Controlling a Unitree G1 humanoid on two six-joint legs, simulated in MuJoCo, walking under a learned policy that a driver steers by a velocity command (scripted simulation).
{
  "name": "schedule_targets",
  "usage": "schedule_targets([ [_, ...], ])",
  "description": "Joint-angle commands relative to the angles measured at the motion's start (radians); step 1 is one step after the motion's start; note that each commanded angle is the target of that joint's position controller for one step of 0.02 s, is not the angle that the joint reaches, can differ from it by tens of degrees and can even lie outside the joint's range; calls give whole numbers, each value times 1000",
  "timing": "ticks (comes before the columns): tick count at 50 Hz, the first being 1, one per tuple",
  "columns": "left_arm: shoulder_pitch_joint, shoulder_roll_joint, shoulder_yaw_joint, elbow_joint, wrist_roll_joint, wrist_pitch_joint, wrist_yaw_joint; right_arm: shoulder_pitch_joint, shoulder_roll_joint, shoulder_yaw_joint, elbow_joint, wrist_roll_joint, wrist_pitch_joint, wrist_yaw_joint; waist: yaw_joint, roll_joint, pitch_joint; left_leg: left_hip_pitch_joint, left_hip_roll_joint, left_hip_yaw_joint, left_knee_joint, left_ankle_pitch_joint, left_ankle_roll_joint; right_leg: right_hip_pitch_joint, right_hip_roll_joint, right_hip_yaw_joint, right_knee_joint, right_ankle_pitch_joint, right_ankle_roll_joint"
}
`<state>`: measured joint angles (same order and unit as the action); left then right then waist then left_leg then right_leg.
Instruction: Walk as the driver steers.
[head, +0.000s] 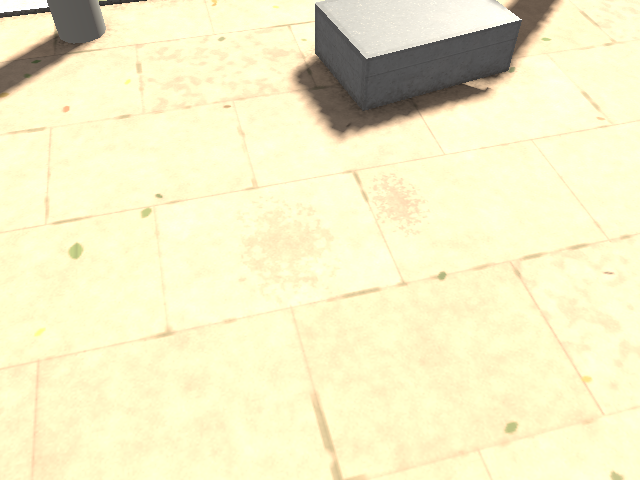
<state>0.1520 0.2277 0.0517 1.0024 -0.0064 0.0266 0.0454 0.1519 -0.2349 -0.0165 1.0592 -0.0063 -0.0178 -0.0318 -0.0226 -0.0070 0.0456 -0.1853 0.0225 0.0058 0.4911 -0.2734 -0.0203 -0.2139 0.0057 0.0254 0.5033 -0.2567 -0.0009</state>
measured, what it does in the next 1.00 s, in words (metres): stands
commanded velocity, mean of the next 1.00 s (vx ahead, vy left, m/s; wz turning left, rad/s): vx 0.00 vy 0.00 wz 0.00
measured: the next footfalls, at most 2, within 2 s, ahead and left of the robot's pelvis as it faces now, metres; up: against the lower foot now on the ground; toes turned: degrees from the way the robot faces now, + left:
right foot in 1.72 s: +0.46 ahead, -0.09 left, +0.00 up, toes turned -1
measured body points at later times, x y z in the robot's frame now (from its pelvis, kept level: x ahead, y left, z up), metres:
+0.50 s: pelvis +0.00 +0.00 +0.00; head +0.01 +0.00 +0.45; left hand +0.04 +0.25 -0.15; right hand +0.03 -0.25 -0.15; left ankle +0.00 +0.13 -0.74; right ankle +0.01 -0.12 -0.74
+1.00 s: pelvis +0.00 +0.00 +0.00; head +0.02 +0.00 +0.45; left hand +0.03 +0.24 -0.16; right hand +0.01 -0.24 -0.15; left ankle +0.00 +0.13 -0.74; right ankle +0.01 -0.12 -0.74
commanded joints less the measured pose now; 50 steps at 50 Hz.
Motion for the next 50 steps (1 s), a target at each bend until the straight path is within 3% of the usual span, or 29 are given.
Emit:
schedule_targets([
  [1, -1, 105, 17, -25, 1, -8, 4, 12, -109, -17, -27, 0, -9, -4, 1, 3, -32, -50, 16, -8, -97, 71, 24, 35, -33, 24, -79, 168, -36],
  [22, 63, 76, 2, 47, 0, -10, 9, 109, -71, -10, -4, 1, -14, -10, 8, 5, -12, -65, 8, -7, -113, 44, 25, 12, -28, 13, -95, 125, -31],
  [50, 128, 48, -5, 70, -3, -8, 13, 191, -36, -11, -2, 5, -15, -13, 12, 5, 0, -59, 2, -4, -107, 87, 23, 11, -25, 5, -92, 155, -29],
])
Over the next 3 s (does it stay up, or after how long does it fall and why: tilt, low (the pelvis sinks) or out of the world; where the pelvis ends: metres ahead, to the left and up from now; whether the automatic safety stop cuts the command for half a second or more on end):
stays up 0.67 0.05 0.00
